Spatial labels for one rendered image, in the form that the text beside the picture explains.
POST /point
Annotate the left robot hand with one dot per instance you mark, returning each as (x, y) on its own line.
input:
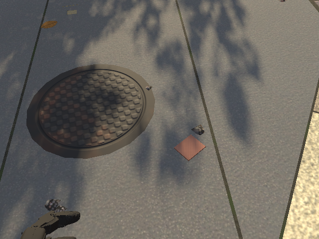
(50, 222)

